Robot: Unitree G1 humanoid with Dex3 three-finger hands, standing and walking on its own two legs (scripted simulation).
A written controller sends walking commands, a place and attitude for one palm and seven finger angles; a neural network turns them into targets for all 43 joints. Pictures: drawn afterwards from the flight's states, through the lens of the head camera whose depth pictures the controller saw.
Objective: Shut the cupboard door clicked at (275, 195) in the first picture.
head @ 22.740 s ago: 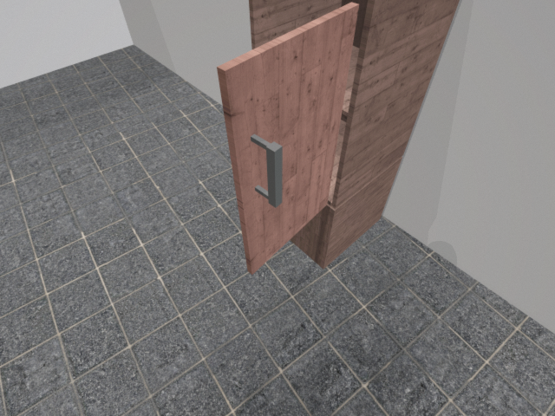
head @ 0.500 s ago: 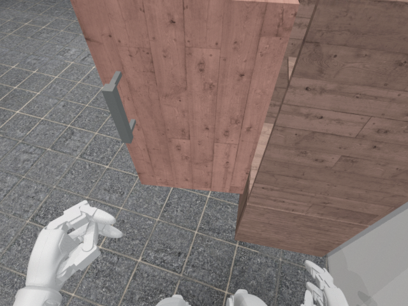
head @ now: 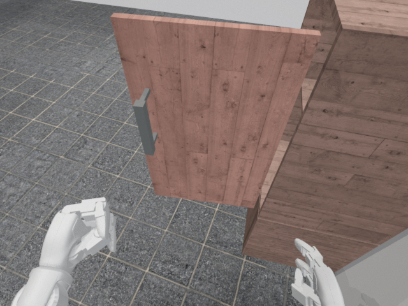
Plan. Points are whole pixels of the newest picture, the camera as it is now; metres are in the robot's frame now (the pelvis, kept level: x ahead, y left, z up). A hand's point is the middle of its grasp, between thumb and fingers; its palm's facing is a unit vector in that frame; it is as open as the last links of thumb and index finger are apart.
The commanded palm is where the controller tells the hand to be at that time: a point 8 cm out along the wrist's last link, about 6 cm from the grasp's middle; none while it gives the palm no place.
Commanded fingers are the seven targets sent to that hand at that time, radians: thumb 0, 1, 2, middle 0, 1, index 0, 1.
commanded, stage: raise the hand and make a fist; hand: left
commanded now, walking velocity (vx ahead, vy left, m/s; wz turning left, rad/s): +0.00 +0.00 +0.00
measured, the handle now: (148, 123) +0.47 +0.17 +0.09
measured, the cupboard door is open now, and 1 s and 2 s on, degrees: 95 95 95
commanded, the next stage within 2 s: bring the fist close to the handle in 0.52 s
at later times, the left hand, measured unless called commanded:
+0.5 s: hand (100, 226) +0.23 +0.19 +0.09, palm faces -0.04 -1.00 -0.05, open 3.1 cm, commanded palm +0.20 +0.25 +0.09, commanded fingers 0.00 0.90 0.90 -1.30 -1.50 -1.30 -1.50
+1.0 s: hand (123, 199) +0.27 +0.17 +0.09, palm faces -0.05 -1.00 -0.05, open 3.1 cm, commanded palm +0.26 +0.22 +0.09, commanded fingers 0.00 0.90 0.90 -1.30 -1.50 -1.30 -1.50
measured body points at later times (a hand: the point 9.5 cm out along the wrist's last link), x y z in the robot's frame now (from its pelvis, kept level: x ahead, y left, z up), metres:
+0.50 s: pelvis +0.00 +0.01 +0.01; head +0.03 +0.02 +0.46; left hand +0.22 +0.25 +0.09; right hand +0.16 -0.23 -0.05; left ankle -0.02 +0.06 -0.69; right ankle +0.02 -0.10 -0.69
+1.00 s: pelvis -0.01 -0.01 +0.01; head +0.02 -0.01 +0.46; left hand +0.27 +0.22 +0.10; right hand +0.16 -0.24 -0.07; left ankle -0.02 +0.06 -0.69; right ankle +0.02 -0.10 -0.69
